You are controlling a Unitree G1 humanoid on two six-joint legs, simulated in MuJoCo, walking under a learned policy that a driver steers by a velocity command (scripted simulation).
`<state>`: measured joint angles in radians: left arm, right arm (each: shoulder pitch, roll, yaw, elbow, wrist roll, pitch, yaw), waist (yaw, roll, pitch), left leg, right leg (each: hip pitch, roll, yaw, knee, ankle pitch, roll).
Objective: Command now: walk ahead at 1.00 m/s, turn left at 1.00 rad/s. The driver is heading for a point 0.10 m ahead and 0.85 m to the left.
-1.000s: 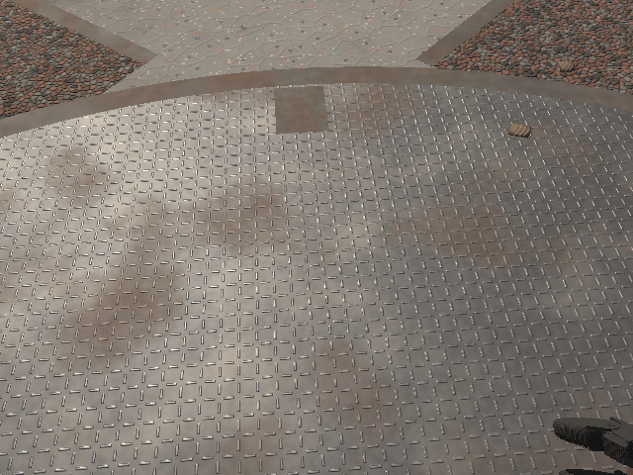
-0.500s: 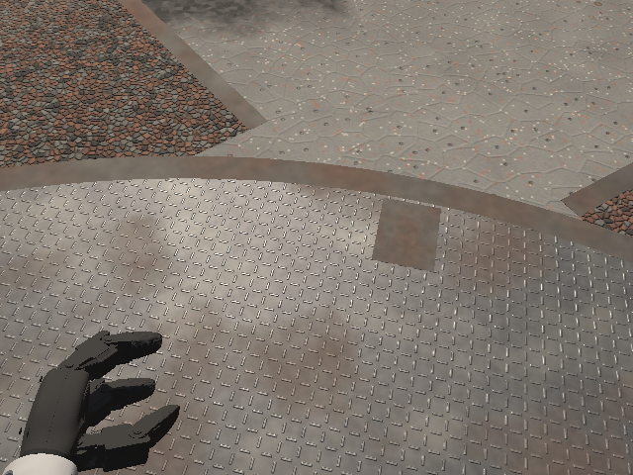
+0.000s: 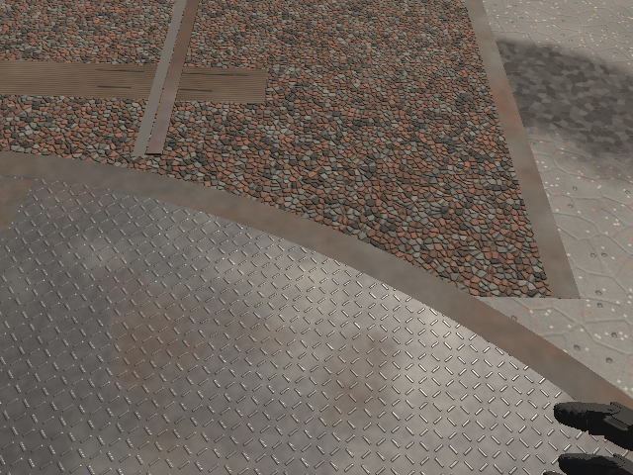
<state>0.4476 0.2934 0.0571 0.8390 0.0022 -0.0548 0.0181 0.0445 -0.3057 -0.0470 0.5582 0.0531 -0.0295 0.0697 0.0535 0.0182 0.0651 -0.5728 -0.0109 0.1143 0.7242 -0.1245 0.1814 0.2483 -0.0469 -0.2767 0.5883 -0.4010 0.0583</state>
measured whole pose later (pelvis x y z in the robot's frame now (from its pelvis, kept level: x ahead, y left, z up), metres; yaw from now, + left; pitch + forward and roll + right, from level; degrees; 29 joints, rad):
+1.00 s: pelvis +0.75 +0.28 +0.02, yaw +54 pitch +0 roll -1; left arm 0.33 0.28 0.01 0.80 -0.04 -0.12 0.01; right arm 0.20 -0.28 -0.05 0.67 0.01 -0.06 0.04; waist 0.02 -0.03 0.06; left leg -0.42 -0.09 0.05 0.67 -0.25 0.13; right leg -0.22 -0.07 0.04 1.28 -0.38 -0.03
